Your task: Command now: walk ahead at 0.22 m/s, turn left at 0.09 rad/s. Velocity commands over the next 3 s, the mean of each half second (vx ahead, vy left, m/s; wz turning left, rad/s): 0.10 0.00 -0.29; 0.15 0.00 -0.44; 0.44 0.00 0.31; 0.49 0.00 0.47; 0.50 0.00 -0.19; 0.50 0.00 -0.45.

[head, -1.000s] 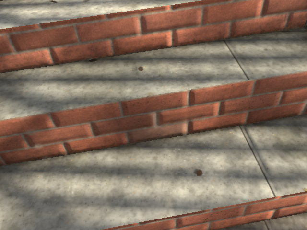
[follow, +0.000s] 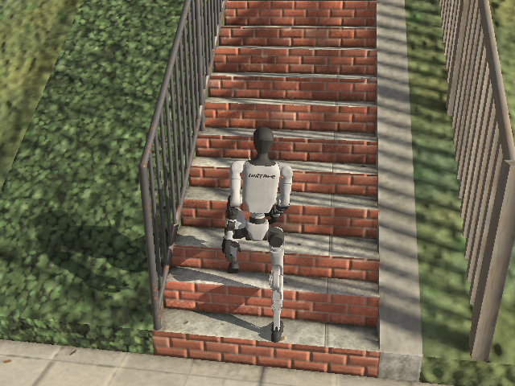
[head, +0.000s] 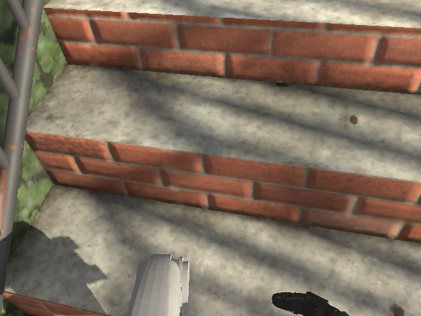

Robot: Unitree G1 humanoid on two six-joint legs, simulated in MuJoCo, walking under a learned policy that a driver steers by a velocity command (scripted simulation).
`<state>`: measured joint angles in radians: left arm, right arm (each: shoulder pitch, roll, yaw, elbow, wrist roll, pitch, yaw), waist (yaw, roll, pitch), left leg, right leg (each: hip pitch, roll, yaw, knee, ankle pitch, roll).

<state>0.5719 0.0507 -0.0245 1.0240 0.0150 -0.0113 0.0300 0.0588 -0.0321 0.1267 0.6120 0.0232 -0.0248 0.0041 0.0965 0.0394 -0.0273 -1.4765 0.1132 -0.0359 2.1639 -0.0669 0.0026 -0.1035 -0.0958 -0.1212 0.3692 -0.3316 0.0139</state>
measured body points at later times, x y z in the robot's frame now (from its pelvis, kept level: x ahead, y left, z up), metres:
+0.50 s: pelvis +0.13 +0.07 +0.20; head +0.12 +0.09 +0.65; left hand +0.34 +0.24 +0.10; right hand +0.19 -0.16 +0.08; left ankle +0.18 +0.16 -0.52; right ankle +0.15 -0.06 -0.24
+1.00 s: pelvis +0.22 -0.04 +0.21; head +0.20 -0.08 +0.66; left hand +0.32 +0.20 +0.10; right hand +0.32 -0.31 +0.11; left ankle +0.23 +0.10 -0.18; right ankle +0.14 -0.10 -0.52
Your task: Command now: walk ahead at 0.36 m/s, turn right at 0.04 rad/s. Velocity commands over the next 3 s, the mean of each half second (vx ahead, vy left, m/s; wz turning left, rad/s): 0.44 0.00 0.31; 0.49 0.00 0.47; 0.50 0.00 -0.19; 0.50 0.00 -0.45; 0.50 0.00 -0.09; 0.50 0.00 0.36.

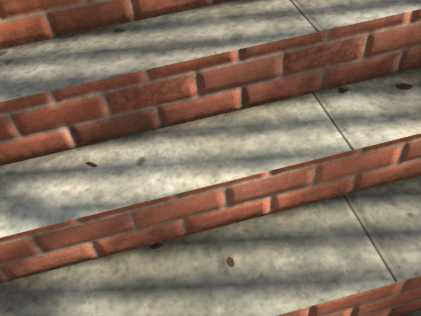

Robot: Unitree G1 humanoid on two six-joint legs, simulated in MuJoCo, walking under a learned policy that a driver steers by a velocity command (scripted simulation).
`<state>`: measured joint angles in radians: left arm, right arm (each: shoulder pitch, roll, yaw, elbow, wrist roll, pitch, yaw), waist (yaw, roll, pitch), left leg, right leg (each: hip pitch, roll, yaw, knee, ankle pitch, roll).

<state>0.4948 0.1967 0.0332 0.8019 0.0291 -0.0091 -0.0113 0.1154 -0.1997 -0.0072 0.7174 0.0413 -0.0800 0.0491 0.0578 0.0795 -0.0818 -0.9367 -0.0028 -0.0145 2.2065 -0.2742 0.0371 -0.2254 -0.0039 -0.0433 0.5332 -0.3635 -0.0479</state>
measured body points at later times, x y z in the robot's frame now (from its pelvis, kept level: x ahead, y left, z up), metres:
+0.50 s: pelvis +0.23 +0.02 +0.17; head +0.23 +0.04 +0.62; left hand +0.49 +0.19 +0.17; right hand +0.19 -0.19 +0.02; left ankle +0.15 +0.08 -0.57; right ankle +0.31 -0.11 -0.23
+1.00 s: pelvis +0.49 +0.07 +0.39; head +0.48 +0.06 +0.84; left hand +0.34 +0.23 +0.23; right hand +0.81 +0.07 +0.37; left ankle +0.49 +0.25 -0.01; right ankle +0.50 -0.06 -0.35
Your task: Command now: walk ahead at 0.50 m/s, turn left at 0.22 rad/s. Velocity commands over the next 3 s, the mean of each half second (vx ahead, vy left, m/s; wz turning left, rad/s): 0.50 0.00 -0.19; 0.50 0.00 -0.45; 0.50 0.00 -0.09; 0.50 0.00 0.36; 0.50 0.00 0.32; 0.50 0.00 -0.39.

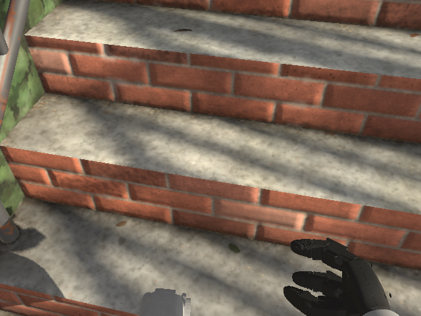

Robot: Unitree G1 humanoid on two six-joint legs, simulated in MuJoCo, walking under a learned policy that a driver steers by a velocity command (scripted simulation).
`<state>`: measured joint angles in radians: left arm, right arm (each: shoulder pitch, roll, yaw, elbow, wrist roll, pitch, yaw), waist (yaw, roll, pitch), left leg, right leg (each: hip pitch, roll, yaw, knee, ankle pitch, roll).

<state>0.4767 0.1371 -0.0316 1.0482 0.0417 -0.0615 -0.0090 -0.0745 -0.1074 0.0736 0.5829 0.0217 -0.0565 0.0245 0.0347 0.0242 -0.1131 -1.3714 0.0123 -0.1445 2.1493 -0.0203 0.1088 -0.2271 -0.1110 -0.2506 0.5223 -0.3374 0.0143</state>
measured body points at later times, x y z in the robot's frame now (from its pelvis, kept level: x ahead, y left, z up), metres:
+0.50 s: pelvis +0.26 +0.07 +0.17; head +0.24 +0.10 +0.62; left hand +0.52 +0.21 +0.10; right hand +0.18 -0.15 +0.02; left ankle +0.25 +0.18 -0.56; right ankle +0.31 -0.09 -0.20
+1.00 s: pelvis +0.48 +0.00 +0.35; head +0.45 -0.03 +0.80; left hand +0.50 +0.20 +0.20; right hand +0.66 -0.22 +0.30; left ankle +0.60 +0.12 +0.01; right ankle +0.44 -0.04 -0.38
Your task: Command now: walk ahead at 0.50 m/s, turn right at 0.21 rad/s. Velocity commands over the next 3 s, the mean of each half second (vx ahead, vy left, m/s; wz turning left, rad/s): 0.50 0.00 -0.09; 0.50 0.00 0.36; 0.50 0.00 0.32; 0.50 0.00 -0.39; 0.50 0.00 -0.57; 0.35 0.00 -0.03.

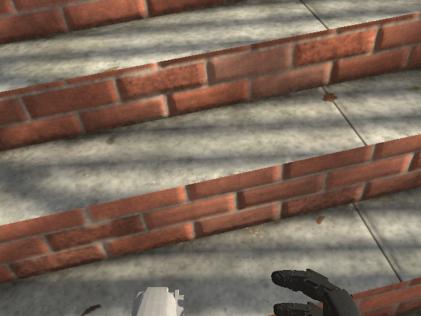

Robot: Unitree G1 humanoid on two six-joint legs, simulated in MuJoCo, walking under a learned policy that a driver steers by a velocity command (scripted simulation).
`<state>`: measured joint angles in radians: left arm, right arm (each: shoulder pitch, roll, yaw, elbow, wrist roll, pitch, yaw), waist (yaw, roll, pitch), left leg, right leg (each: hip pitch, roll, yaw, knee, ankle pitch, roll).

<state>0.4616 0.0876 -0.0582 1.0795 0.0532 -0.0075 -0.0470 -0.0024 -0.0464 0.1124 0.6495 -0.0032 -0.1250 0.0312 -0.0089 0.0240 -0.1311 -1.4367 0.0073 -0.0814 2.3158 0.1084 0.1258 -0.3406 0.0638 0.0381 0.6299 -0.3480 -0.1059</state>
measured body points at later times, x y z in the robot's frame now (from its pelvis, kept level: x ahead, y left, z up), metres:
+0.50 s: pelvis +0.25 +0.03 +0.20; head +0.23 +0.04 +0.65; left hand +0.51 +0.18 +0.15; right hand +0.14 -0.15 +0.05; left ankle +0.23 +0.10 -0.52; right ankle +0.32 -0.16 -0.22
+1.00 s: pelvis +0.48 +0.00 +0.39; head +0.44 -0.02 +0.84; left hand +0.42 +0.23 +0.24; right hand +0.74 -0.17 +0.33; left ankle +0.50 +0.15 +0.03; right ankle +0.50 -0.12 -0.34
